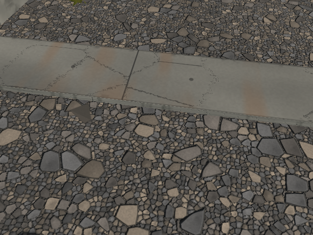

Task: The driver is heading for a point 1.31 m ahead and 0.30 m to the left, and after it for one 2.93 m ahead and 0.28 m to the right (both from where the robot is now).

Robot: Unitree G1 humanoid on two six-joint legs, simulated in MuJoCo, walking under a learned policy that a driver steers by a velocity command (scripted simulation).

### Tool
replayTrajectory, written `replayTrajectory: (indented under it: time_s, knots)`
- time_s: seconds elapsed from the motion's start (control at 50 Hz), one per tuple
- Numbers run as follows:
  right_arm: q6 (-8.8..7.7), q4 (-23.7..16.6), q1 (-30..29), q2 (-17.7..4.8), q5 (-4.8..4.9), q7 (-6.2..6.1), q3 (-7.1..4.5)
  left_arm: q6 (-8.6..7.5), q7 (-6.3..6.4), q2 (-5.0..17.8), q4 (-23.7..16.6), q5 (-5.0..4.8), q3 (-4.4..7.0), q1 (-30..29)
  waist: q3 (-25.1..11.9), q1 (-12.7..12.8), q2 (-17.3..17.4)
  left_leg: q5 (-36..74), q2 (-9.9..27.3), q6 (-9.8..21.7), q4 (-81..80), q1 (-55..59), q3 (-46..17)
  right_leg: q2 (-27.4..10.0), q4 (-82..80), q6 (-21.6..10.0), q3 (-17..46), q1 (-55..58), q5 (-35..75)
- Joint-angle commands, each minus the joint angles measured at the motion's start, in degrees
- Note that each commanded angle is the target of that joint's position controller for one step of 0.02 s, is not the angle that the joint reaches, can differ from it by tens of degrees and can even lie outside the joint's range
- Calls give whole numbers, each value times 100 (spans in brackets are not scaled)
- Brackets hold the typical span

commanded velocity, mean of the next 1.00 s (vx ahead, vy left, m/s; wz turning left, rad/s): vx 0.24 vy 0.00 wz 0.00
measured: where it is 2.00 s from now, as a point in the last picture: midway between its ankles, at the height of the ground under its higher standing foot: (168, 198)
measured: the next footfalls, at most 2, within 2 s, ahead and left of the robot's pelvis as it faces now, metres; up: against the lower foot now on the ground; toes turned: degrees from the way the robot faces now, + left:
right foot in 0.30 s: +0.34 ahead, -0.17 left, +0.00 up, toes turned -2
left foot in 0.72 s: +0.44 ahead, +0.07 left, +0.00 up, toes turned +4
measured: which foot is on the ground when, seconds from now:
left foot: down 0.00-0.32, up 0.34-0.70, down 0.72-1.00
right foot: up 0.00-0.28, down 0.30-1.00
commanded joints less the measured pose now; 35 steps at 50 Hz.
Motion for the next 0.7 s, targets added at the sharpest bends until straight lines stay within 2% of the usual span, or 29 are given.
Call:
replayTrajectory:
  time_s: [0.02,0.1,0.16,0.2,0.24,0.26,0.28,0.3,0.32,0.34,0.36,0.38,0.4,0.42,0.46,0.5,0.54,0.6,0.66,0.7]
  knots:
    - [-103,-312,-228,-755,7,-113,-119,19,40,265,-242,72,78,195,313,266,439,407,1597,978,-1181,-604,-1186,-239,-801,158,6,-127,915]
    - [-26,-215,236,-916,97,-202,-146,-50,-34,164,-486,18,38,-734,309,-69,441,490,1515,728,-1087,-87,-919,19,-2463,204,-212,47,1746]
    - [35,-90,546,-971,146,-208,-166,-66,-130,184,-647,-41,13,-1235,415,-261,496,335,1684,697,-905,421,-941,140,-3050,208,-273,79,1605]
    - [94,-26,650,-976,153,-218,-183,-101,-209,245,-768,-57,15,-1429,469,-274,523,338,1873,647,-680,830,-1021,185,-3332,98,-247,41,1241]
    - [155,-17,598,-1043,157,-231,-218,-152,-267,371,-801,-57,54,-1298,389,-124,597,626,2009,556,-367,1081,-1100,280,-3568,-64,-296,368,776]
    - [186,-40,486,-1085,153,-234,-228,-176,-276,477,-740,-53,109,-990,226,85,658,1285,1973,481,-12,1093,-1046,419,-3683,-160,-420,866,610]
    - [228,-69,380,-996,118,-237,-192,-195,-258,687,-522,-13,235,-260,-169,466,600,2435,1646,314,947,1019,-798,632,-3869,-306,-561,1818,681]
    - [233,-184,382,-783,27,-249,-98,-219,-224,1114,-266,72,379,804,-1028,837,304,2244,1256,62,2477,272,-473,101,-3633,-615,-50,3454,1626]
    - [128,-243,1000,-143,-8,-221,105,-167,-202,1726,-155,219,514,1443,-1854,727,-1106,-125,260,-461,4864,-2108,-51,-1379,-3789,-1568,2196,5750,2451]
    - [-18,-83,1164,-358,43,-187,74,-132,-221,1291,-115,177,393,1582,-2416,749,-1215,-2699,63,-500,5858,-2633,-1018,-1762,-4321,-1877,3403,5928,3236]
    - [-59,-155,807,-832,189,-180,-61,-129,-228,947,-205,121,271,1063,-1679,611,-794,-2523,373,-432,6203,-2911,-1206,-1569,-4244,-1591,2442,5182,3682]
    - [-37,-247,413,-850,206,-207,-72,-119,-232,722,-344,92,189,465,-1187,426,-374,-2121,698,-435,5973,-2866,-985,-1276,-4289,-1362,1540,4400,4062]
    - [29,-289,167,-783,147,-261,-99,-113,-253,566,-385,69,138,64,-793,265,-38,-1801,909,-475,5526,-2716,-814,-986,-4497,-1184,1024,3708,4051]
    - [128,-296,147,-739,110,-305,-137,-118,-260,423,-377,84,92,-133,-605,88,-98,-1561,1065,-484,5131,-2382,-760,-758,-4721,-1039,677,3189,3955]
    - [283,-204,413,-378,62,-323,-93,-137,-264,374,-229,210,66,-120,-592,-113,-186,-1102,1027,-552,4651,-1711,-667,-555,-4920,-1064,252,2594,4459]
    - [331,-263,304,-301,40,-357,-83,-137,-200,491,-125,247,78,-161,-577,-202,-267,-766,995,-610,3884,-1550,-630,-457,-4965,-1102,-60,2461,4830]
    - [363,-346,-49,-288,14,-375,-62,-78,-120,588,-69,209,88,-223,-622,-140,-308,-357,971,-627,3038,-1331,-579,-361,-4952,-1025,-280,2446,4704]
    - [449,-401,-437,-387,30,-380,-86,21,-63,701,113,168,105,-14,-637,34,-323,-2,919,-642,2378,-1081,-557,-429,-4998,-1011,-197,2537,3895]
    - [499,-416,-652,-470,15,-389,-128,106,-47,613,243,124,80,-23,-414,65,-291,-121,904,-537,1798,-875,-568,-493,-4954,-1001,42,2486,2594]
    - [481,-340,-590,-524,-59,-400,-167,148,-40,476,331,19,41,30,-332,-34,-86,590,872,-368,831,-324,-527,-197,-4677,-702,58,2396,1426]
Velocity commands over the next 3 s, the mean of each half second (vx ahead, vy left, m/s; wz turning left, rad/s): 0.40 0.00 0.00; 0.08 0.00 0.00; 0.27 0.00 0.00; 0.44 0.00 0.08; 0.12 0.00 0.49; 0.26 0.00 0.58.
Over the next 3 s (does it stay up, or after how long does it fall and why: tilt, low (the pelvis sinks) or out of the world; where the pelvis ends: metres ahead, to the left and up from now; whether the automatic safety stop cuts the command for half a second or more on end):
stays up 0.92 -0.02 0.00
